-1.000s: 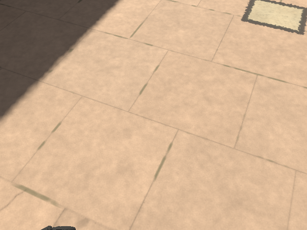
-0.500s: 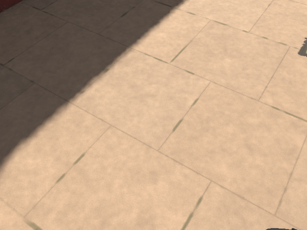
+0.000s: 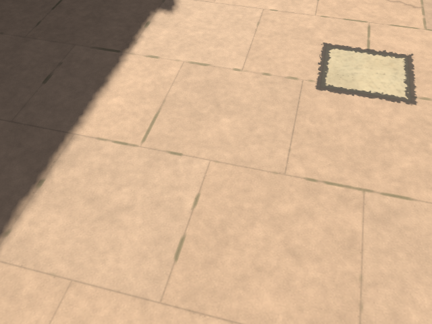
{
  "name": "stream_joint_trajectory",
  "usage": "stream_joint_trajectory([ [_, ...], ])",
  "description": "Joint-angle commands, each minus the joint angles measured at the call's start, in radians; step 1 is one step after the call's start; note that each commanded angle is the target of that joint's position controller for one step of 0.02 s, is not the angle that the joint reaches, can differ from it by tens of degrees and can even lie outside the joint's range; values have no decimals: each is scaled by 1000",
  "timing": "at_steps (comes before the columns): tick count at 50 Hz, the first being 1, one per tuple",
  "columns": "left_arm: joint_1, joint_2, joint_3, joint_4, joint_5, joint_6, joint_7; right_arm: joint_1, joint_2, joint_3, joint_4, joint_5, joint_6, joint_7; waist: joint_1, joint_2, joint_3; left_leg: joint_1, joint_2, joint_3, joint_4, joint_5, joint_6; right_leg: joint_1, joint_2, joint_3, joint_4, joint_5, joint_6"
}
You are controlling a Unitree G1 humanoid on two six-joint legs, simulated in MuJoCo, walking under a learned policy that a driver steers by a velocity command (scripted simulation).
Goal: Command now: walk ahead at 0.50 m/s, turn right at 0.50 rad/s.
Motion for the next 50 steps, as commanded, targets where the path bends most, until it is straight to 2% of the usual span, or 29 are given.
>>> stream_joint_trajectory([
  [1,-137,43,1,-122,-1,-13,-22,14,-181,-45,-34,16,13,-9,-13,70,90,38,328,-54,-20,497,126,-63,9,-45,-58,-70,-29],
  [4,-55,93,27,-135,-4,-7,-31,-23,-222,-57,-47,27,36,-18,62,125,5,74,327,-14,183,970,93,120,100,-132,-58,-223,-85],
  [5,56,131,48,-114,-8,-5,-29,-40,-232,-58,-51,29,44,-20,128,128,-56,47,308,-1,342,1055,76,268,142,-150,-80,-238,-113],
  [6,222,192,83,-72,-9,-3,-15,-55,-225,-53,-59,31,44,-22,216,95,-141,-77,263,17,576,951,38,530,170,-120,-159,-171,-154],
  [7,315,289,106,-49,-10,7,9,-22,-133,-23,-83,-10,31,-17,202,-111,-218,-375,183,10,907,304,-8,814,-31,197,-158,-112,-220],
  [8,268,333,103,-85,-7,-11,2,35,-50,8,-137,-4,-9,0,110,-245,-361,-741,-34,-200,1200,-324,-50,1077,-234,800,-344,-326,-438],
  [9,283,238,76,-89,-1,-21,-5,-98,-146,-11,-151,39,-47,16,184,-86,-335,-856,25,-340,1228,-270,-22,1069,-223,764,-422,-351,-380],
  [10,244,197,65,-87,0,-32,-3,-157,-157,-13,-173,59,-65,22,171,-55,-205,-894,67,-327,1171,-181,4,953,-190,612,-421,-294,-337],
  [11,172,169,56,-99,-1,-38,-3,-157,-145,-12,-160,40,-69,15,118,44,-126,-839,114,-325,1076,-106,6,795,-143,494,-421,-192,-299],
  [12,113,136,45,-114,2,-39,1,-152,-159,-22,-151,14,-62,9,82,43,-87,-768,140,-323,992,-66,-4,675,-107,410,-432,-95,-280],
  [13,88,125,39,-130,12,-39,7,-133,-162,-27,-148,9,-48,10,55,22,-75,-705,155,-326,960,-38,-14,598,-85,372,-454,-40,-274],
  [16,106,160,46,-133,6,-43,24,-145,-126,-23,-164,-7,-18,7,40,18,-49,-675,146,-297,820,27,-63,490,-54,294,-486,74,-277],
  [21,174,159,43,-105,4,-36,44,-301,-74,4,-201,-2,-20,22,112,-33,-17,-607,97,-259,443,378,-81,442,18,163,-489,12,-199],
  [24,225,164,42,-76,2,-38,39,-369,-91,5,-224,13,-28,35,146,-47,9,-599,82,-264,353,437,-60,493,-24,202,-478,-76,-190],
  [26,248,164,42,-60,0,-34,40,-393,-112,1,-239,13,-36,43,151,-49,21,-642,79,-274,309,377,-33,586,-65,240,-433,-58,-187],
  [29,246,177,47,-48,5,-22,47,-340,-140,-9,-234,13,-46,51,113,-80,16,-603,63,-261,277,250,15,679,-108,273,-361,90,-162],
  [30,224,178,46,-53,4,-18,48,-263,-158,-20,-214,11,-49,49,66,-83,-22,-495,36,-232,247,240,40,682,-81,250,-281,246,-145],
  [31,211,156,36,-61,9,-16,46,-131,-194,-37,-178,3,-52,45,4,-62,-121,-293,51,-241,259,280,77,638,-25,206,-118,329,-118],
  [32,234,112,16,-82,27,-17,46,35,-252,-49,-158,-10,-51,41,-46,52,-279,6,222,-439,298,295,151,456,52,155,174,91,-81],
  [33,377,36,-4,-80,0,-33,42,115,-296,-65,-113,-5,-40,51,9,373,-377,298,408,-905,166,31,300,88,207,99,496,-550,-9],
  [34,322,126,8,-68,-11,-42,40,107,-200,-39,-118,24,-37,55,-29,260,-309,280,398,-985,88,-191,271,-42,161,178,597,-612,-14],
  [35,205,168,19,-96,-18,-47,37,35,-158,-26,-131,25,-32,50,-37,168,-165,153,370,-839,72,-188,228,-97,114,151,605,-521,-18],
  [36,141,160,17,-111,-9,-51,38,-29,-149,-18,-146,11,-24,46,-13,88,-91,19,332,-729,55,-81,208,-71,65,106,566,-440,-17],
  [37,113,150,19,-119,5,-54,38,-64,-132,-12,-148,2,-22,46,9,73,-40,-81,299,-658,31,20,208,-47,34,93,503,-388,-12],
  [38,126,138,22,-117,9,-50,38,-88,-119,-4,-151,-11,-25,44,39,98,-29,-147,275,-599,19,188,202,13,13,90,466,-360,-6],
  [40,171,103,18,-103,13,-38,42,-93,-114,1,-137,-7,-31,44,72,114,-47,-200,253,-484,26,555,211,88,10,66,397,-380,22],
  [42,156,73,9,-111,20,-29,49,-94,-138,-4,-119,-5,-30,36,83,111,-57,-223,242,-391,36,801,218,105,14,41,286,-342,49],
  [46,63,48,-6,-120,19,-24,43,-78,-166,-9,-94,5,-1,18,50,121,-86,-236,184,-270,37,821,175,205,42,2,21,-90,57],
  [50,-23,70,0,-138,20,-26,34,-38,-167,-4,-56,11,22,14,18,122,-77,-166,211,-295,78,712,166,235,65,13,-117,-37,40],
])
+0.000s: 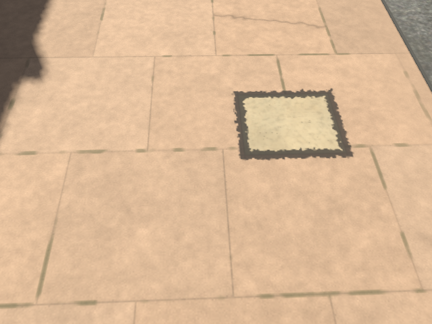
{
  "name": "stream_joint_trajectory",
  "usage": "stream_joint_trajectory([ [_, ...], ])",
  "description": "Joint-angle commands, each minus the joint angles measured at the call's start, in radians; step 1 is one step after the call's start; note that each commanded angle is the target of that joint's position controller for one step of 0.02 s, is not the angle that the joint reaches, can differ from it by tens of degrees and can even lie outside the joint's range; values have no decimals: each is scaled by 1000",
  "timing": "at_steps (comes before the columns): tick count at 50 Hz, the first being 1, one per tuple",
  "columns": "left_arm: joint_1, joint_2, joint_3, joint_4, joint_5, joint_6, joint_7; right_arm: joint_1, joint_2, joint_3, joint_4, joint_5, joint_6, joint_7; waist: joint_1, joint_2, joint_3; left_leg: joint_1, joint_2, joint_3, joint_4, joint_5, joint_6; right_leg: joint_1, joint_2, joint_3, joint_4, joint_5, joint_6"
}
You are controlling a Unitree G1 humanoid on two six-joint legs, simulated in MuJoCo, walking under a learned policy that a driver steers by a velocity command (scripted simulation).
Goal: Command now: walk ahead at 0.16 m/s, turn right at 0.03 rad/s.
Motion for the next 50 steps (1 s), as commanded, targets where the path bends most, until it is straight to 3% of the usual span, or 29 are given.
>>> stream_joint_trajectory([
  [1,-14,78,20,-61,4,-13,-6,-16,-169,-35,-35,7,5,-8,26,132,-93,20,262,-106,25,615,125,143,33,-22,-78,21,-19],
  [3,32,90,28,-45,13,-19,-9,-44,-163,-32,-30,18,14,-11,67,117,-100,21,247,-116,113,546,93,237,49,-35,-197,76,-51],
  [4,69,124,38,-30,21,-22,-4,-13,-147,-27,-22,12,12,-11,74,83,-123,-2,201,-105,178,495,53,344,27,-10,-250,273,-76],
  [5,107,188,50,-32,33,-21,4,25,-117,-16,-31,-16,1,-10,54,-3,-204,-98,137,-68,290,315,5,528,-90,90,-166,668,-131],
  [6,125,151,38,-20,38,-8,10,138,-48,7,-4,-19,-5,-7,24,-137,-309,-237,84,-49,425,-40,-53,706,-234,228,-120,806,-278],
  [7,138,72,19,-13,23,5,6,91,-76,5,0,-11,7,-7,68,-162,-327,-270,77,-70,512,-362,-84,682,-272,305,-164,715,-330],
  [8,119,52,6,-3,16,11,0,35,-111,-4,-18,2,25,-7,73,-139,-276,-319,92,-90,558,-479,-96,624,-260,318,-207,524,-319],
  [9,88,71,9,-1,18,14,-4,3,-114,-8,-20,7,46,-15,69,-100,-233,-337,107,-96,584,-473,-104,561,-242,318,-245,342,-290],
  [10,60,120,25,1,10,18,-4,-2,-128,-14,-21,4,65,-21,61,-79,-192,-336,114,-81,580,-410,-107,475,-229,310,-305,85,-267],
  [11,5,133,27,-7,14,21,2,-10,-129,-18,-17,0,80,-28,44,-87,-151,-294,130,-83,549,-348,-110,377,-207,287,-350,-66,-240],
  [12,-53,124,25,-13,20,25,6,0,-109,-15,-8,-1,87,-33,19,-101,-120,-225,130,-71,475,-287,-109,281,-167,237,-377,-149,-212],
  [14,-99,94,18,-5,20,32,10,51,-65,-6,32,-12,83,-32,-18,-104,-118,-58,99,-22,292,-47,-95,183,-88,117,-362,-204,-165],
  [15,-70,78,15,13,15,32,10,58,-67,-7,44,-22,82,-30,-14,-95,-126,-9,84,-5,237,21,-86,177,-60,82,-345,-271,-136],
  [16,-35,58,9,34,11,30,9,44,-86,-9,39,-36,81,-28,-1,-63,-111,-2,107,-32,197,47,-70,171,-35,62,-329,-356,-95],
  [17,-10,53,7,49,15,31,8,12,-120,-11,18,-34,81,-31,27,-15,-70,-47,165,-91,130,-18,-43,173,-8,47,-296,-419,-60],
  [18,5,42,7,47,13,31,9,-32,-160,-20,24,-18,79,-34,75,116,-18,-210,167,-102,106,-216,-13,266,45,-9,-270,-345,-32],
  [20,-10,63,13,64,14,27,17,-81,-105,-6,23,-18,59,-34,74,138,1,-299,158,-105,58,-258,-30,382,46,-18,-192,-184,-32],
  [24,16,66,17,111,7,25,19,-36,-107,-5,55,-8,33,-31,56,84,-56,-187,137,-75,117,-12,-52,406,30,-10,-155,51,-57],
  [32,20,71,20,190,-1,41,22,-21,-98,-1,90,-2,48,-33,49,47,-67,-126,125,-58,141,146,-42,432,30,-16,-142,135,-49],
  [50,-4,79,14,322,-2,63,37,2,-71,8,144,-7,53,-36,60,52,-17,-127,110,-44,88,69,-43,438,30,-19,-185,41,-31],
])
Over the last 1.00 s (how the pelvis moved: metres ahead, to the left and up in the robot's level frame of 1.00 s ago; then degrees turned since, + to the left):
0.55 -0.07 0.01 -17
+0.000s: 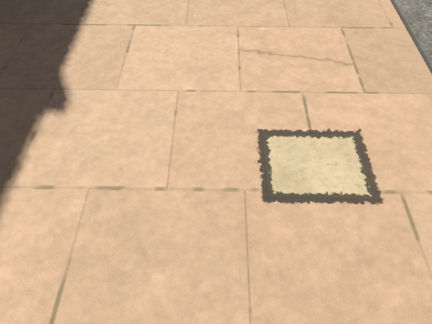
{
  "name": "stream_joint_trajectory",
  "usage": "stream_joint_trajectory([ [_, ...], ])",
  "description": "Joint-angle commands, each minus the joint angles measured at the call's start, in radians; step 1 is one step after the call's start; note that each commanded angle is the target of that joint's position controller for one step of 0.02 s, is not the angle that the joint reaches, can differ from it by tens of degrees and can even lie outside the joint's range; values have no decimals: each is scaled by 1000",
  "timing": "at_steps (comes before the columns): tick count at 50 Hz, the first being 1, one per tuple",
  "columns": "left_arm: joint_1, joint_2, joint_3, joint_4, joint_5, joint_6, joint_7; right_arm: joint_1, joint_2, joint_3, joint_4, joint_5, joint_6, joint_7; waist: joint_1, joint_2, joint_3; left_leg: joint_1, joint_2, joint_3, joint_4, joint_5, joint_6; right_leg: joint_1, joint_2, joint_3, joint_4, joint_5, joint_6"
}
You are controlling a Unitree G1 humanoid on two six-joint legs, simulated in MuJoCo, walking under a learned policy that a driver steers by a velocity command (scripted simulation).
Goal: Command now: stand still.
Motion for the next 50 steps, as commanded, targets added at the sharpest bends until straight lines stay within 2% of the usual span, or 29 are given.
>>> stream_joint_trajectory([
  [1,-2,106,16,-15,1,-7,4,49,-102,-16,-15,-1,-6,-4,3,13,-18,-121,36,-30,-112,191,10,109,-18,13,-43,212,-37],
  [20,48,85,0,53,0,-9,8,132,-71,-6,13,1,-11,-10,8,7,10,-145,27,-23,-136,108,12,81,-14,10,-65,143,-32],
  [21,65,74,-3,62,0,-8,8,153,-66,-5,22,2,-9,-12,7,15,-10,-138,22,-21,-149,6,18,88,2,-8,-58,46,-32],
  [22,69,76,-1,65,-4,-7,9,162,-85,-12,24,8,-6,-15,4,35,7,-151,25,-37,-165,-146,37,59,31,-38,-22,-97,-33],
  [23,67,81,2,61,-8,-10,9,155,-117,-23,13,14,-4,-19,-1,73,36,-165,52,-85,-190,-310,68,-3,61,-73,33,-241,-37],
  [24,42,80,3,46,-7,-19,6,169,-140,-32,5,20,-5,-22,-16,109,75,-169,113,-170,-242,-445,108,-86,71,-90,103,-293,-41],
  [25,12,64,0,26,-7,-35,-1,190,-174,-45,2,26,-11,-22,-31,167,107,-155,210,-295,-305,-523,160,-163,63,-104,211,-249,-45],
  [26,-7,50,-4,11,-10,-52,-11,192,-197,-57,-1,31,-21,-22,-36,193,144,-165,299,-401,-345,-524,211,-213,16,-73,302,-205,-59],
  [27,-14,50,-2,1,-18,-67,-21,182,-183,-57,-8,27,-32,-21,-29,183,168,-139,339,-439,-354,-468,233,-278,-20,-46,356,-226,-74],
  [28,-16,52,-1,-8,-26,-79,-29,170,-165,-56,-16,25,-40,-18,-21,172,178,-100,343,-428,-341,-397,229,-322,-44,-29,354,-270,-88],
  [29,-5,52,-1,-13,-32,-91,-36,151,-157,-57,-27,31,-45,-14,-6,157,172,-79,324,-384,-317,-329,206,-305,-56,-25,281,-281,-102],
  [30,31,50,2,-3,-36,-101,-40,121,-157,-58,-37,39,-46,-10,22,137,154,-104,280,-308,-282,-271,174,-203,-42,-51,154,-242,-110],
  [31,113,48,9,34,-34,-106,-43,95,-157,-58,-46,45,-43,-6,59,116,118,-176,222,-224,-226,-216,148,-18,5,-109,32,-121,-102],
  [32,207,63,23,77,-27,-105,-42,102,-151,-55,-51,44,-42,-1,85,88,79,-259,166,-181,-145,-129,134,157,52,-129,-2,-40,-82],
  [33,332,106,41,103,-22,-106,-38,66,-127,-45,-70,39,-48,3,140,-13,35,-359,94,-102,75,22,95,307,-35,15,-74,-74,-100],
  [34,479,235,69,115,-24,-110,-33,61,-45,-25,-110,31,-62,4,168,-297,-54,-557,-36,36,448,-79,25,476,-282,413,-235,-181,-210],
  [35,492,197,50,117,1,-129,-40,42,-55,-32,-124,53,-76,0,159,-257,-72,-640,-56,-120,695,-225,35,425,-405,685,-326,-309,-301],
  [36,387,137,28,85,1,-144,-38,33,-84,-41,-131,77,-86,5,104,-143,25,-719,2,-186,795,-156,69,366,-405,600,-328,-354,-278],
  [37,297,95,15,53,-6,-151,-39,35,-90,-44,-125,76,-90,12,70,-106,63,-727,44,-186,794,-43,92,316,-356,459,-334,-322,-228],
  [38,241,80,6,34,-7,-152,-44,39,-91,-51,-117,64,-92,12,46,-81,83,-710,66,-185,742,46,101,282,-314,336,-347,-204,-187],
  [39,228,58,-2,30,-4,-152,-45,35,-103,-62,-113,54,-88,14,35,-85,89,-674,86,-174,685,107,104,262,-267,210,-344,-51,-145],
  [40,245,42,-7,32,5,-147,-44,43,-96,-67,-107,52,-79,22,32,-97,71,-634,91,-155,657,144,100,254,-231,118,-338,54,-122],
  [42,295,60,-7,41,16,-144,-33,26,-60,-65,-113,49,-61,35,35,-73,56,-637,88,-124,644,191,79,256,-217,28,-337,209,-130],
  [45,285,100,-3,21,26,-139,-15,-92,-34,-55,-180,45,-52,43,39,-43,92,-687,91,-106,513,269,48,225,-224,-48,-373,291,-148],
  [47,279,113,-2,3,23,-135,-6,-178,-27,-46,-225,40,-54,50,52,-47,106,-649,86,-47,377,341,41,193,-209,-117,-394,306,-140],
  [50,335,129,3,4,10,-128,1,-282,-16,-34,-281,35,-56,72,77,-36,126,-623,75,25,257,366,59,237,-228,-182,-382,384,-136],
])
Over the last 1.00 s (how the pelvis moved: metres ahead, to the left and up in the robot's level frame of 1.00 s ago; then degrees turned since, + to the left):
0.12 0.00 -0.01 0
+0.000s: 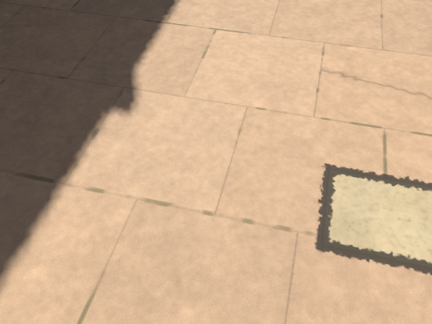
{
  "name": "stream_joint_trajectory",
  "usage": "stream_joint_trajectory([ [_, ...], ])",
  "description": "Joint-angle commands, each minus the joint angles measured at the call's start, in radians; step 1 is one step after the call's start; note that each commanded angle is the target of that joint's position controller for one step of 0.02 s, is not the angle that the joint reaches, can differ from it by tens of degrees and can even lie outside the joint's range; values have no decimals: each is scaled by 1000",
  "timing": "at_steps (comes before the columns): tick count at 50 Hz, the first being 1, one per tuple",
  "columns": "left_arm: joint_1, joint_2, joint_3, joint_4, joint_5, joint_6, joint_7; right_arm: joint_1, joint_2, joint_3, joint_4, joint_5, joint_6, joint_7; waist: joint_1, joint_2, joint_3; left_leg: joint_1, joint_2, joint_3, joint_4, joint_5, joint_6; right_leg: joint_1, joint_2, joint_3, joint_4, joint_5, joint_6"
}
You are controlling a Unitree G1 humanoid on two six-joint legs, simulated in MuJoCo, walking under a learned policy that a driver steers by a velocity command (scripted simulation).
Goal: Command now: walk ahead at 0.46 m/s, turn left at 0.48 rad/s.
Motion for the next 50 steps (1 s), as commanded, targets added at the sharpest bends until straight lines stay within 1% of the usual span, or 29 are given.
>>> stream_joint_trajectory([
  [1,35,178,31,-42,-12,0,12,-188,0,16,-130,-3,-15,25,4,-68,162,-24,-15,79,-114,23,19,-98,-284,33,-66,555,-83],
  [4,16,217,43,-64,-17,16,17,-174,-35,-1,-161,-2,-16,44,-54,-120,97,111,-88,154,-153,-69,73,-16,-308,-19,90,1021,-68],
  [6,-29,254,55,-94,-15,32,24,-2,-109,-39,-136,2,-9,50,-164,-175,-23,338,-152,173,-148,-144,123,-19,-320,-23,351,1270,-58],
  [7,-65,260,57,-116,-20,33,21,155,-173,-73,-97,2,-4,41,-250,-160,-104,576,-175,142,-231,-96,161,-115,-289,-25,567,1188,-38],
  [8,-61,226,47,-143,-8,20,12,278,-243,-100,-69,0,11,13,-279,-28,-182,858,-36,-109,-279,-175,212,-376,-218,-17,898,701,0],
  [9,30,78,6,-200,-15,-19,-13,228,-313,-103,-103,-11,3,7,-139,206,-307,1135,248,-761,-431,-314,433,-781,19,129,1288,-202,47],
  [10,-111,164,26,-239,-48,-69,-31,264,-228,-78,-90,-25,-6,4,-208,95,-335,1116,242,-821,-560,-355,392,-878,-14,341,1344,-185,8],
  [11,-185,197,37,-278,-77,-84,-33,217,-176,-65,-89,-28,-23,3,-182,66,-193,995,211,-658,-569,-298,337,-933,-63,333,1284,-99,-21],
  [12,-192,193,39,-276,-64,-85,-23,128,-143,-54,-107,-19,-37,10,-117,-57,-96,812,159,-525,-580,-177,297,-883,-110,324,1181,-30,-22],
  [13,-174,204,52,-265,-44,-72,-14,62,-115,-44,-125,-20,-44,13,-74,-80,-65,680,119,-428,-587,-87,268,-808,-142,320,1096,1,-13],
  [14,-143,205,58,-265,-34,-53,-14,33,-108,-38,-138,-27,-46,10,-40,-65,-49,582,89,-372,-602,-37,259,-734,-164,326,1053,15,-1],
  [17,-185,177,59,-307,-3,-19,-8,65,-142,-43,-136,-18,-48,-10,-25,-33,-13,432,51,-286,-637,50,261,-694,-170,287,892,72,55],
  [19,-271,164,53,-340,4,-12,-4,108,-164,-48,-129,-21,-46,-27,-52,-6,7,409,26,-228,-643,79,245,-720,-158,262,738,203,81],
  [22,-384,132,38,-365,-2,-20,-12,178,-154,-43,-108,-14,-40,-36,-112,23,6,421,-20,-162,-620,35,184,-667,-116,240,473,434,73],
  [24,-447,129,32,-383,-13,-27,-23,222,-158,-41,-90,-14,-40,-35,-147,44,10,451,0,-179,-618,-26,170,-640,-93,229,388,512,65],
  [27,-513,161,35,-415,-21,-36,-40,267,-160,-38,-69,-13,-36,-35,-169,53,24,591,60,-237,-557,-17,169,-702,-87,243,323,448,33],
  [30,-497,190,42,-428,-22,-49,-55,285,-176,-43,-61,-19,-22,-43,-141,76,17,720,118,-288,-486,115,150,-697,-68,237,278,304,-13],
  [31,-440,206,50,-416,-22,-53,-55,267,-183,-44,-65,-19,-17,-45,-104,89,-8,732,110,-279,-433,253,136,-618,-47,217,257,273,-35],
  [32,-317,236,66,-380,-20,-55,-52,245,-173,-38,-74,-22,-15,-44,-40,77,-84,718,62,-239,-307,402,114,-446,-32,203,232,305,-68],
  [33,-140,283,81,-349,-6,-56,-47,222,-143,-22,-98,-31,-16,-41,39,34,-230,583,7,-191,-70,320,82,-162,-151,321,280,345,-136],
  [34,7,364,108,-316,0,-43,-46,361,-65,1,-95,-18,-34,-34,25,-209,-394,201,-148,-94,311,-73,-4,253,-373,719,258,197,-296],
  [35,31,289,90,-291,-22,-34,-54,357,-94,2,-90,-5,-46,-31,35,-292,-393,10,-170,-148,443,-551,-8,300,-434,963,114,13,-313],
  [36,-46,227,71,-308,-33,-29,-52,260,-172,-17,-110,11,-52,-29,36,-190,-213,-82,-105,-160,508,-494,2,170,-401,857,91,-94,-258],
  [37,-129,203,60,-329,-26,-20,-49,182,-171,-15,-131,5,-54,-29,13,-99,-111,-74,-51,-111,481,-404,5,15,-362,727,66,-43,-224],
  [38,-180,182,51,-335,-18,-17,-53,145,-156,-16,-140,-12,-53,-30,-15,-60,-31,-50,-18,-89,410,-344,0,-121,-320,640,28,49,-217],
  [40,-212,165,42,-334,-6,-21,-58,178,-127,-19,-132,-21,-40,-32,-65,-100,-12,51,25,-79,321,-284,-8,-244,-261,529,-19,183,-200],
  [42,-195,184,47,-319,-13,-26,-57,189,-97,-13,-131,-23,-30,-35,-77,-113,-12,62,36,-55,259,-250,-27,-280,-244,453,-49,298,-214],
  [46,-147,223,59,-292,-22,-16,-41,62,-77,-3,-173,-31,-34,-35,-49,-91,6,29,39,-28,14,-52,-57,-266,-218,344,-71,433,-200],
  [50,-70,239,61,-260,-35,-4,-34,-76,-60,8,-208,-21,-44,-21,3,-93,29,95,-4,9,-205,101,-56,-240,-201,290,-66,397,-172],
])
Over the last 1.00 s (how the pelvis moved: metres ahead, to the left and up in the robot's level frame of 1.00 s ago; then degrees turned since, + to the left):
0.17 -0.04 0.00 9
